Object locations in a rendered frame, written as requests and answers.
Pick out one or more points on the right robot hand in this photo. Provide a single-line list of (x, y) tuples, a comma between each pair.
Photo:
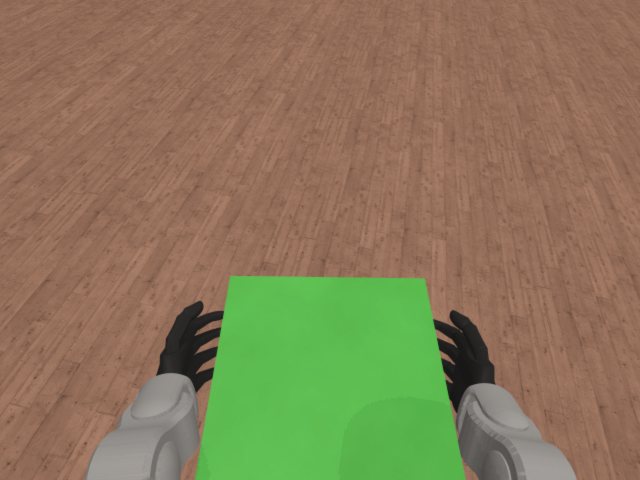
[(472, 365)]

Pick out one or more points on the carton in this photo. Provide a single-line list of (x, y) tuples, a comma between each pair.
[(328, 378)]

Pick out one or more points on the left robot hand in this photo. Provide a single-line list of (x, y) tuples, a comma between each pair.
[(182, 344)]

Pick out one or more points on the robot left forearm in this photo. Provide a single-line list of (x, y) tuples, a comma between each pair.
[(155, 435)]

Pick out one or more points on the robot right forearm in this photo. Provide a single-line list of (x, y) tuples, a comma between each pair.
[(499, 442)]

